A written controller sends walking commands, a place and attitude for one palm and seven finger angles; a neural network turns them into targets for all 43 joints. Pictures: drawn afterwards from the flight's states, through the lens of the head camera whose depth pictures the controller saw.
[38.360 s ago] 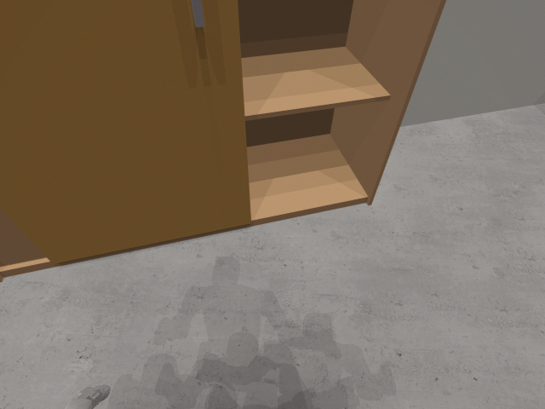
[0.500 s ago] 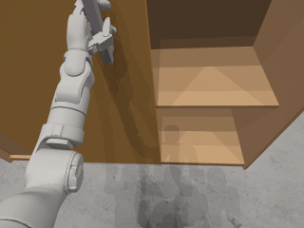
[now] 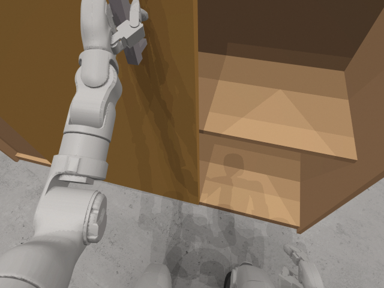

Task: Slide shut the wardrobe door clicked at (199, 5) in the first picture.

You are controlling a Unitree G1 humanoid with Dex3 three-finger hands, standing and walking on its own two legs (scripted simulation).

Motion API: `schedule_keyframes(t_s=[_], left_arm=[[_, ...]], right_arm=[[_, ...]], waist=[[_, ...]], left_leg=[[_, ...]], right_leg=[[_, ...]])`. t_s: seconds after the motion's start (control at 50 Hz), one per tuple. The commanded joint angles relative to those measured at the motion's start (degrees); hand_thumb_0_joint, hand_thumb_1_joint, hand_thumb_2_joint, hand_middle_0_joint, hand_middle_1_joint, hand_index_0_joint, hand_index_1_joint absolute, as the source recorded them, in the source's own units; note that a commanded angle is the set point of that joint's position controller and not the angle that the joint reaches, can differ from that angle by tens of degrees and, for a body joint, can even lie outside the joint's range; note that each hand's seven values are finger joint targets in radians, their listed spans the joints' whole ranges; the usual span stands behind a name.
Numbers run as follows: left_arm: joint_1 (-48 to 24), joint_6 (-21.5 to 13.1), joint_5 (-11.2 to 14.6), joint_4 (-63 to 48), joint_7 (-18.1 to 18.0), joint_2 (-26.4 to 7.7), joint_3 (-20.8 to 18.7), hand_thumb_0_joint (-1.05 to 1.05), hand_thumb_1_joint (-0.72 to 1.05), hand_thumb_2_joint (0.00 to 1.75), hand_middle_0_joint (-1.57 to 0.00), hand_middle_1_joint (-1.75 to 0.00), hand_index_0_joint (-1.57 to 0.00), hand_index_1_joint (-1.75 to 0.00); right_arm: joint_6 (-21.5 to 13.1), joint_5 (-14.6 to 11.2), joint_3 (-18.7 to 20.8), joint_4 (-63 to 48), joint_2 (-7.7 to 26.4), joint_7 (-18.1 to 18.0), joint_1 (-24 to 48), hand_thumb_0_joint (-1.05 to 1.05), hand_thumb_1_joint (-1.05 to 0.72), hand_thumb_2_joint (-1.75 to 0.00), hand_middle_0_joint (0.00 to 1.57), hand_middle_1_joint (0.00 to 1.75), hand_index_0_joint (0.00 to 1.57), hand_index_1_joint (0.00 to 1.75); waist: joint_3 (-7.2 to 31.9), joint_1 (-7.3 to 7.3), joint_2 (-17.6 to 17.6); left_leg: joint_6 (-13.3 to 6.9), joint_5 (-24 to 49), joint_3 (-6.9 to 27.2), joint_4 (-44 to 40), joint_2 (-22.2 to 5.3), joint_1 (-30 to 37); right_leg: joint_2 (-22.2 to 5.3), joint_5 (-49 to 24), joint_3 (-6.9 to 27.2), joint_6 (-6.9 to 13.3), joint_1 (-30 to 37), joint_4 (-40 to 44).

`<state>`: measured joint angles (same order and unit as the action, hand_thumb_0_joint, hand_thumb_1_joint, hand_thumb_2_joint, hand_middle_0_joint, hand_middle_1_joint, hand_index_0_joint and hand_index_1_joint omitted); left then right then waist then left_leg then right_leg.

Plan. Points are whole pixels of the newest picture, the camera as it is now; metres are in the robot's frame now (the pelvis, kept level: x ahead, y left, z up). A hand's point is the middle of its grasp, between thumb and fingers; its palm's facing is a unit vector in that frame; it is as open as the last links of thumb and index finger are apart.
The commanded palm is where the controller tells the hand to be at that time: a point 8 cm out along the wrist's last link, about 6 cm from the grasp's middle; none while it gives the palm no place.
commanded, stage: step sideways, sliding the door along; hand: left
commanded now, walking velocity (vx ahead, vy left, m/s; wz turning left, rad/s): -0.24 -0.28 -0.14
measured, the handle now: out of the picture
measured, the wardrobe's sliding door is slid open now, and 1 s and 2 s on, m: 0.49 0.04 0.00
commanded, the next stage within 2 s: stop walking and hold the door there in 1.54 s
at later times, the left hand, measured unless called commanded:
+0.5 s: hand (250, 42) +0.43 -0.03 +0.26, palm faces +0.14 -0.99 -0.09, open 6.3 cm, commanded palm +0.40 -0.04 +0.26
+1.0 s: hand out of the picture +0.38 -0.29 +0.26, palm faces -0.04 -0.99 -0.17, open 6.9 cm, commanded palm +0.36 -0.25 +0.27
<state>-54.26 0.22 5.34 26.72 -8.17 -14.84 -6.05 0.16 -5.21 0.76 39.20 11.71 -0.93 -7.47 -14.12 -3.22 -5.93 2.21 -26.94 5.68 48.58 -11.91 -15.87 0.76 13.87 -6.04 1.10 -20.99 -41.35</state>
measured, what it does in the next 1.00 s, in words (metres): steps to the right: left foot, then right foot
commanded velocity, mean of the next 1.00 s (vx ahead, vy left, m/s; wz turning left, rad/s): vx -0.24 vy -0.26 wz -0.24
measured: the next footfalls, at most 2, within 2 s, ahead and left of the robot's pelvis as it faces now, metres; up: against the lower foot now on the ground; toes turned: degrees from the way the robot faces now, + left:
left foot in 0.06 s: +0.03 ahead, +0.15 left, +0.00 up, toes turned +2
right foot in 0.32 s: +0.15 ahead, -0.23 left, +0.00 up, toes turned +0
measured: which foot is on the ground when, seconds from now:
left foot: up 0.00-0.04, down 0.06-0.36, up 0.38-0.48, down 0.50-0.70, up 0.72-0.96, down 0.98-1.00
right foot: down 0.00-0.08, up 0.10-0.30, down 0.32-0.52, up 0.54-0.66, down 0.68-1.00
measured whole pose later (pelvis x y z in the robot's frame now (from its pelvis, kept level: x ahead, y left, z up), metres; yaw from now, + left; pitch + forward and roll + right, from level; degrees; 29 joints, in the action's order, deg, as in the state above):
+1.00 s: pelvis +0.00 -0.34 +0.02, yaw -5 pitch -1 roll +6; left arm -29.8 -3.6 1.9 -6.2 -8.4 -12.6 1.2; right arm 3.0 -3.1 1.9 34.1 9.2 0.5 -1.2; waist -11.0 -0.9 3.4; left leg 1.6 -18.8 -9.8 28.2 -1.2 -10.7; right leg 8.2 5.3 1.8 5.0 -23.7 -30.9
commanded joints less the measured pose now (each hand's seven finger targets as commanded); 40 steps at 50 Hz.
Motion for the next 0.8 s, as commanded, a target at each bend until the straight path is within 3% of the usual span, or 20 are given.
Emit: schedule_keyframes(t_s=[0.0,0.04,0.06,0.08,0.12,0.22,0.28,0.3,0.34,0.36,0.4,0.44,0.5,0.52,0.54,0.64,0.66,0.7,0.72,0.78], left_arm=[[-34.6,-7.5,-1.9,-26.7,4.6,5.3,15.2,0.00,0.90,0.90,-0.45,-1.40,-0.45,-1.40],[-33.9,-8.3,-0.4,-30.8,4.8,9.1,19.2,0.00,0.90,0.90,-0.45,-1.40,-0.45,-1.40],[-36.0,-10.1,0.0,-34.0,5.8,10.2,21.1,0.00,0.90,0.90,-0.45,-1.40,-0.45,-1.40],[-33.0,-10.7,-0.9,-31.2,6.2,9.5,19.5,0.00,0.90,0.90,-0.45,-1.40,-0.45,-1.40],[-30.8,-11.7,-0.5,-36.3,6.3,8.6,19.0,0.00,0.90,0.90,-0.45,-1.40,-0.45,-1.40],[-21.0,-11.0,-1.8,-39.0,6.6,8.9,19.6,0.00,0.90,0.90,-0.45,-1.40,-0.45,-1.40],[-18.7,-12.3,-2.7,-45.7,7.2,6.9,18.1,0.00,0.90,0.90,-0.45,-1.40,-0.45,-1.40],[-17.5,-12.4,-3.4,-46.2,7.2,5.2,17.4,0.00,0.90,0.90,-0.45,-1.40,-0.45,-1.40],[-11.5,-11.4,-3.3,-45.8,6.3,3.3,15.8,0.00,0.90,0.90,-0.45,-1.40,-0.45,-1.40],[-11.0,-11.3,-3.5,-48.5,6.8,3.6,16.4,0.00,0.90,0.90,-0.45,-1.40,-0.45,-1.40],[-11.1,-11.9,-2.6,-54.9,6.8,7.1,19.8,0.00,0.90,0.90,-0.45,-1.40,-0.45,-1.40],[-11.6,-12.8,-1.9,-58.4,5.7,8.5,22.0,0.00,0.90,0.90,-0.45,-1.40,-0.45,-1.40],[-9.3,-14.3,-2.2,-56.9,7.1,10.4,22.4,0.00,0.90,0.90,-0.45,-1.40,-0.45,-1.40],[-6.9,-13.6,-3.2,-51.4,6.8,8.2,19.2,0.00,0.90,0.90,-0.45,-1.40,-0.45,-1.40],[-11.3,-13.9,-3.8,-56.0,6.4,7.9,18.7,0.00,0.90,0.90,-0.45,-1.40,-0.45,-1.40],[-8.2,-11.3,-4.9,-50.6,5.7,4.9,15.8,0.00,0.90,0.90,-0.45,-1.40,-0.45,-1.40],[-9.1,-11.1,-5.1,-51.4,5.9,3.4,15.3,0.00,0.90,0.90,-0.45,-1.40,-0.45,-1.40],[-6.1,-10.8,-4.4,-53.0,5.1,-3.0,10.4,0.00,0.90,0.90,-0.45,-1.40,-0.45,-1.40],[-1.2,-10.1,-3.6,-52.1,4.1,-5.3,6.8,0.00,0.90,0.90,-0.45,-1.40,-0.45,-1.40],[-2.6,-11.6,-2.7,-59.0,3.7,0.6,11.0,0.00,0.90,0.90,-0.45,-1.40,-0.45,-1.40]], right_arm=[[-4.0,1.2,3.3,-5.8,6.3,-1.6,3.8,0.00,-0.90,-0.90,0.20,0.30,0.20,0.30],[-4.6,1.9,3.5,-5.5,7.0,-1.3,3.8,0.00,-0.90,-0.90,0.20,0.30,0.20,0.30],[-4.1,2.3,3.9,-7.9,6.8,-0.4,5.9,0.00,-0.90,-0.90,0.20,0.30,0.20,0.30],[-3.9,2.1,3.6,-8.3,6.1,1.7,5.3,0.00,-0.90,-0.90,0.20,0.30,0.20,0.30],[-3.7,1.6,4.0,-8.9,5.8,2.7,6.7,0.00,-0.90,-0.90,0.20,0.30,0.20,0.30],[-4.0,1.0,4.5,-12.2,6.8,3.8,5.4,0.00,-0.90,-0.90,0.20,0.30,0.20,0.30],[-4.2,0.5,3.8,-13.7,5.8,3.6,8.4,0.00,-0.90,-0.90,0.20,0.30,0.20,0.30],[-4.2,-0.1,3.5,-13.7,4.7,3.4,8.3,0.00,-0.90,-0.90,0.20,0.30,0.20,0.30],[-4.4,0.3,4.3,-12.5,3.6,1.8,8.3,0.00,-0.90,-0.90,0.20,0.30,0.20,0.30],[-4.4,0.6,4.6,-12.1,3.4,1.4,8.8,0.00,-0.90,-0.90,0.20,0.30,0.20,0.30],[-5.0,1.3,3.4,-11.6,1.9,1.1,9.5,0.00,-0.90,-0.90,0.20,0.30,0.20,0.30],[-4.9,1.8,2.9,-10.2,2.2,1.0,11.0,0.00,-0.90,-0.90,0.20,0.30,0.20,0.30],[-4.4,2.2,5.2,-13.1,5.7,3.3,10.4,0.00,-0.90,-0.90,0.20,0.30,0.20,0.30],[-3.7,1.6,5.5,-13.2,7.6,3.9,9.0,0.00,-0.90,-0.90,0.20,0.30,0.20,0.30],[-3.9,2.5,4.7,-13.5,6.0,4.0,11.1,0.00,-0.90,-0.90,0.20,0.30,0.20,0.30],[-4.2,1.3,4.5,-13.3,4.5,4.4,11.6,0.00,-0.90,-0.90,0.20,0.30,0.20,0.30],[-4.1,0.6,4.0,-13.5,3.4,4.2,11.6,0.00,-0.90,-0.90,0.20,0.30,0.20,0.30],[-4.2,0.5,4.0,-14.0,1.2,2.8,12.5,0.00,-0.90,-0.90,0.20,0.30,0.20,0.30],[-3.9,0.8,4.5,-12.6,2.9,2.3,12.1,0.00,-0.90,-0.90,0.20,0.30,0.20,0.30],[-4.0,2.1,1.9,-11.7,-0.3,2.4,11.5,0.00,-0.90,-0.90,0.20,0.30,0.20,0.30]], waist=[[30.4,5.81,17.5],[33.9,8.45,-2.2],[30.8,6.93,-13.6],[33.1,5.68,-6.7],[30.7,5.96,-10.4],[30.3,5.89,-7.8],[31.8,4.98,-5.0],[32.7,4.99,2.8],[32.6,5.49,17.4],[32.2,4.82,22.7],[31.8,4.86,18.0],[35.8,6.54,9.4],[38.4,4.68,-5.2],[36.3,4.06,-1.8],[33.8,4.72,-8.1],[29.4,5.23,-3.2],[29.0,4.97,4.3],[30.0,3.96,27.2],[29.7,2.99,26.9],[35.9,3.58,15.7]], left_leg=[[-3.0,-4.0,-4.3,1.8,7.7,2.0],[-6.7,25.4,3.2,-28.0,-1.6,20.3],[-10.4,56.7,15.5,-25.4,-12.7,29.3],[-12.7,62.9,15.4,-22.1,-15.0,31.9],[-13.2,66.3,7.2,-16.6,-13.4,34.4],[-6.1,67.1,-4.1,-12.7,-8.2,31.8],[-3.7,57.5,-7.2,-5.4,-5.1,22.0],[-2.6,48.3,-9.6,-0.1,-0.8,16.5],[-0.4,3.6,-8.4,3.4,7.6,0.9],[-0.5,-6.8,-5.8,4.9,7.2,-1.9],[-1.7,-6.3,-5.8,-5.9,6.2,-2.6],[-1.3,18.7,-10.5,-25.5,2.9,9.5],[-12.2,71.4,2.0,-19.8,-18.2,35.9],[-13.6,69.9,-0.6,-20.6,-20.2,38.7],[-13.5,64.9,-1.7,-20.1,-19.5,30.8],[-2.9,36.2,-12.7,-8.7,-8.1,16.2],[-4.1,25.9,-13.8,-3.6,-3.3,12.6],[-6.4,-10.4,-9.5,11.7,9.8,-1.5],[-0.7,-11.8,-4.5,18.0,8.6,-3.6],[0.7,-8.8,-4.0,4.7,7.9,-8.0]], right_leg=[[-13.5,-17.2,20.8,9.2,11.3,16.6],[-5.0,-19.8,5.7,1.1,2.1,-9.8],[-2.4,8.1,3.8,-1.2,-13.9,-17.2],[-2.4,13.5,9.5,-0.5,-14.1,-24.8],[-4.2,13.7,10.7,-0.1,-17.4,-22.0],[0.2,4.4,3.5,-0.5,-2.1,0.0],[1.4,-12.7,2.0,-0.4,14.2,12.8],[-1.3,-31.7,3.9,0.2,20.2,15.0],[-11.8,-66.6,17.7,5.7,26.8,10.7],[-14.0,-66.7,21.1,6.6,26.1,10.8],[-13.9,-61.9,19.3,6.0,26.0,9.3],[-11.0,-55.4,12.6,3.1,22.8,1.7],[-2.6,11.1,9.1,-0.8,-5.2,-11.1],[-1.7,15.6,10.8,-0.8,-11.0,-18.5],[-3.9,17.3,13.1,-0.6,-8.9,-17.4],[0.3,-5.6,4.4,-1.7,9.5,4.7],[-1.6,-15.3,5.6,-1.2,11.6,10.5],[-14.9,-42.8,29.0,5.9,12.2,17.8],[-16.8,-45.5,33.8,6.5,12.4,17.1],[-13.5,-57.2,27.4,8.5,28.8,7.5]])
